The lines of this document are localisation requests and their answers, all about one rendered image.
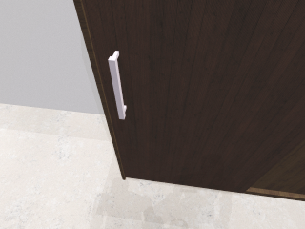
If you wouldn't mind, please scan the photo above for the handle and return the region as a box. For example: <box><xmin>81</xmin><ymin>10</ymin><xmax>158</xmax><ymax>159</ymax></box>
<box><xmin>108</xmin><ymin>51</ymin><xmax>127</xmax><ymax>120</ymax></box>

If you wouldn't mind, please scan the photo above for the wardrobe door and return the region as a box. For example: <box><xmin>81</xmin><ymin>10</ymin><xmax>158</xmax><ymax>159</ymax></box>
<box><xmin>82</xmin><ymin>0</ymin><xmax>305</xmax><ymax>194</ymax></box>
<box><xmin>251</xmin><ymin>139</ymin><xmax>305</xmax><ymax>195</ymax></box>

